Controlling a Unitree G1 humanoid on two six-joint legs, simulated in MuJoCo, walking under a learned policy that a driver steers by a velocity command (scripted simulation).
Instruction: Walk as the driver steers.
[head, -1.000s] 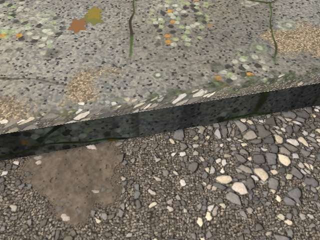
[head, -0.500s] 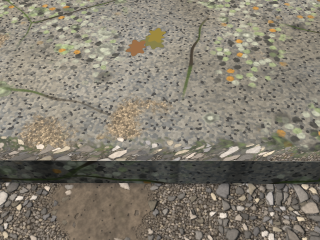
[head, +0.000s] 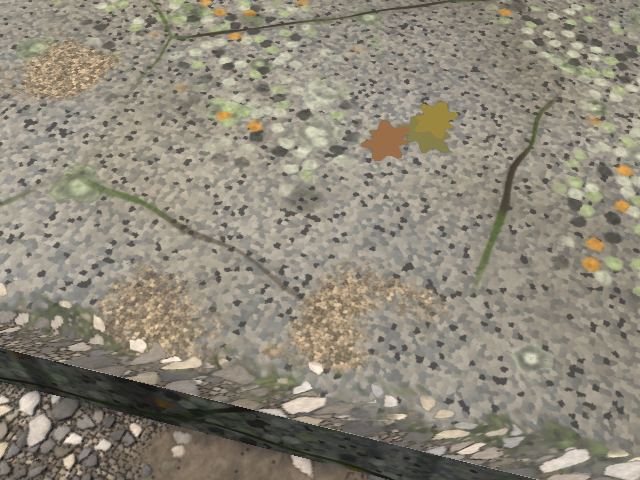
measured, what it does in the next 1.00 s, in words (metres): climbs, turning right: right foot, then left foot 0.19 m higher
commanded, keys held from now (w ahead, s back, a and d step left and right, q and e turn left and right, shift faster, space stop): w+e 0.68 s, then w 0.32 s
